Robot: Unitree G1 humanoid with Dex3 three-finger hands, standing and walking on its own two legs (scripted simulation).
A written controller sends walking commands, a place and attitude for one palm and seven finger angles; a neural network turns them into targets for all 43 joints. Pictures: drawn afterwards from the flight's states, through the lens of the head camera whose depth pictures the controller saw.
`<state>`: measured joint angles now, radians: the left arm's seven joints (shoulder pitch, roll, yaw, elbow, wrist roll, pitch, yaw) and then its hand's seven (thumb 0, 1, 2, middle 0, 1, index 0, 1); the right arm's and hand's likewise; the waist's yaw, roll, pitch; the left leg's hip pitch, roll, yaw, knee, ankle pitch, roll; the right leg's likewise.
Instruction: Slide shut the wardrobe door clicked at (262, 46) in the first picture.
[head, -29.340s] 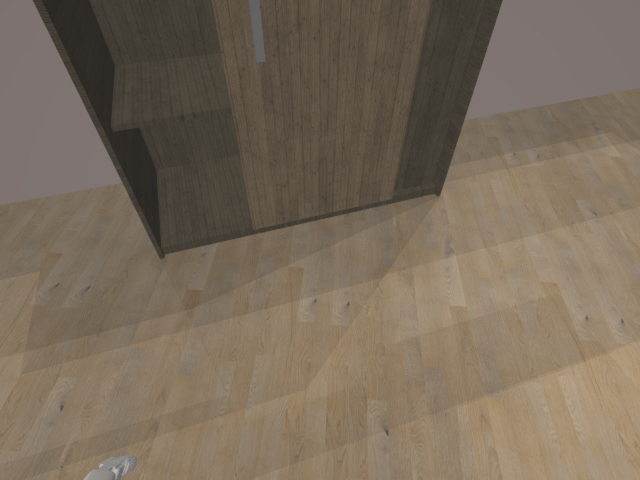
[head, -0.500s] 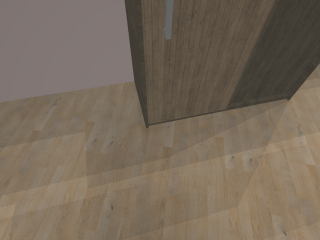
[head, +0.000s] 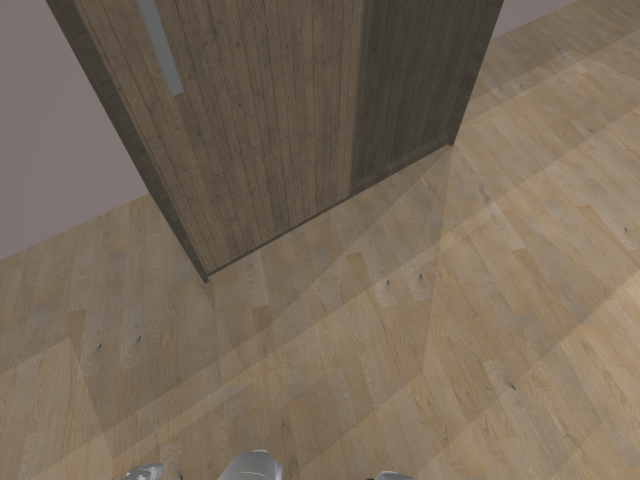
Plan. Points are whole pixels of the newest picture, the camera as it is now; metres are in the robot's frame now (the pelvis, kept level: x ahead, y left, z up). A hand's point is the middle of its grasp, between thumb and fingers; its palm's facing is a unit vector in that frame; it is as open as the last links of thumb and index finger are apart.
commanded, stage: turn to face it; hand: right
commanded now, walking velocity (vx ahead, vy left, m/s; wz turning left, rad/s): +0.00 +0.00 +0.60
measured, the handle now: (148, 18) +0.81 +0.36 +0.14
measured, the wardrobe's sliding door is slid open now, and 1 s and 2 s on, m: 0.00 0.00 0.00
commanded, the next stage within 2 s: take the last steps up to it in 1.12 s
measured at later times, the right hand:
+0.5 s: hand (445, 468) +0.17 -0.16 -0.17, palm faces -0.18 +0.97 -0.18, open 7.4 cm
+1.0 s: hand (407, 375) +0.29 -0.12 -0.17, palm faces -0.50 +0.85 -0.19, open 7.4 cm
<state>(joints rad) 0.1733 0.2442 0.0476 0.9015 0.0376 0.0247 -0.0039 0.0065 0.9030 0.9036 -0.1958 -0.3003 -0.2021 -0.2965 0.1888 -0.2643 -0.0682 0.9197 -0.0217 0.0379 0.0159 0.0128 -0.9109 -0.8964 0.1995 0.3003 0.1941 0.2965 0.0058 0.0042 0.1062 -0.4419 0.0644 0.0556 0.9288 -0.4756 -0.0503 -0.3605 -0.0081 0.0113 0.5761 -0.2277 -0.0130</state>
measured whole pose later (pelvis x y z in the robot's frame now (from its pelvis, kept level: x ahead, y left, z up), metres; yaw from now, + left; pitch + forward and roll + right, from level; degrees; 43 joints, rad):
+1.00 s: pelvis +0.10 +0.00 +0.00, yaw +31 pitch +0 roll +2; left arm 0.20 0.20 0.03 0.90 0.03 0.01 0.02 0.01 0.90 0.90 -0.20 -0.30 -0.20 -0.30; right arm 0.13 -0.24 -0.07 0.90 -0.02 0.07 0.02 0.01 -0.91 -0.90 0.20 0.30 0.20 0.30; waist 0.02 0.02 0.08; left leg -0.43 -0.06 -0.06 0.89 -0.49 -0.01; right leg -0.34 -0.08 -0.08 0.61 -0.27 0.00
